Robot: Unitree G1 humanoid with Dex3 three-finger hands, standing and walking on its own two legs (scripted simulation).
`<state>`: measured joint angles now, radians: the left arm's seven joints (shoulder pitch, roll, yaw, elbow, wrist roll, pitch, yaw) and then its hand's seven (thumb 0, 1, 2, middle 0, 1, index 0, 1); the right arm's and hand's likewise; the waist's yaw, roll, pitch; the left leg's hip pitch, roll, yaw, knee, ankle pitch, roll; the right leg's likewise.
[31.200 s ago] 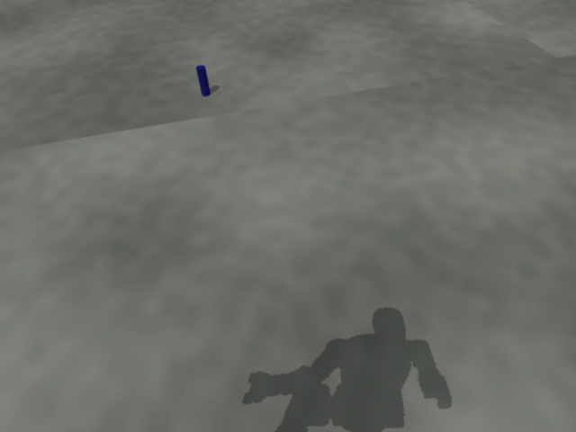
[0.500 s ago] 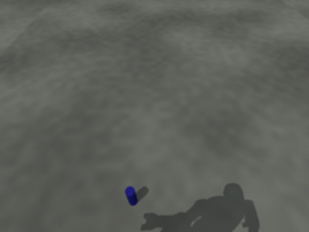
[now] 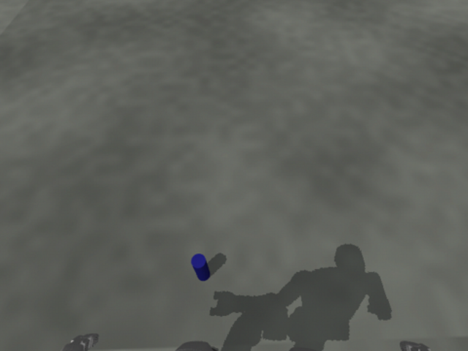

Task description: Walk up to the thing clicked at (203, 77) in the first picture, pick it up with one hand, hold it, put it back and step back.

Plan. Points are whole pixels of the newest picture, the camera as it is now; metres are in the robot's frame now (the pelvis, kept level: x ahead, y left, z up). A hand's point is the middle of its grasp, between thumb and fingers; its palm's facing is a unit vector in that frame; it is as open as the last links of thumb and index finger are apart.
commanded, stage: step back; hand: left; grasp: from the side
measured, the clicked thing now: (201, 268) +0.44 +0.17 -0.68
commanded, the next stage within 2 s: none
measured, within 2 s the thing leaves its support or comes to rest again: neither
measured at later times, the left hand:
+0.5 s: hand out of the picture +0.04 +0.30 -0.17, palm faces -0.10 -0.92 -0.38, open 7.3 cm
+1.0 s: hand out of the picture -0.07 +0.31 -0.16, palm faces -0.02 -0.93 -0.37, open 7.4 cm
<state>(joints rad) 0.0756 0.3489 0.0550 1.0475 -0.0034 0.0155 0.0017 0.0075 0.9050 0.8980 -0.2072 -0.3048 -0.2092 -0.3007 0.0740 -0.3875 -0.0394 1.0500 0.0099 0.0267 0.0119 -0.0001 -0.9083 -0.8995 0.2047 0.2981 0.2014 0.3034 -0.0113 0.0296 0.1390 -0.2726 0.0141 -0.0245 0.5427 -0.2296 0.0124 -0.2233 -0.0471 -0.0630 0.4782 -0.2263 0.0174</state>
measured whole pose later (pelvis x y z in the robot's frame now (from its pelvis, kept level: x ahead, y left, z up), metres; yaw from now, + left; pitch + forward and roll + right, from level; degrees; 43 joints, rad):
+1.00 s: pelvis -0.21 +0.05 -0.01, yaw -1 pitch -2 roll +0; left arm 0.10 0.39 0.07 0.79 0.01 0.07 0.02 0.01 0.91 0.90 -0.21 -0.30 -0.21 -0.30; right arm 0.16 -0.37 -0.04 0.87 -0.03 0.02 0.00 0.00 -0.91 -0.90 0.21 0.30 0.20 0.30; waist -0.01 -0.03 0.19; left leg -0.29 -0.03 -0.04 0.62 -0.30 0.03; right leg -0.47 0.09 0.15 1.07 -0.54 -0.02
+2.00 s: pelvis -0.54 +0.01 -0.02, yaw -5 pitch -2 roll +0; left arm 0.21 0.36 0.06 0.87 0.04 0.05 -0.01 0.01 0.91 0.90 -0.21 -0.30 -0.21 -0.30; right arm 0.09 -0.42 -0.06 0.83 -0.01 0.06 -0.02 0.00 -0.91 -0.90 0.21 0.30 0.20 0.30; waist 0.03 0.04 0.15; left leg -0.53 -0.01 -0.10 0.84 -0.41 0.00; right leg -0.25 0.02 0.02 0.69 -0.41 -0.01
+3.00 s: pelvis -0.59 +0.02 +0.00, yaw +1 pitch -2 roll +0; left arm 0.10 0.36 0.03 1.04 0.01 -0.03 0.00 0.01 0.91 0.90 -0.21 -0.30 -0.21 -0.30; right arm 0.11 -0.34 -0.04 1.05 -0.01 -0.02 0.00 0.00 -0.91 -0.90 0.20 0.30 0.20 0.30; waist 0.01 0.00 0.07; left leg -0.19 -0.01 -0.01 0.55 -0.32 0.02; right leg -0.19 -0.02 0.00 0.54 -0.31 0.02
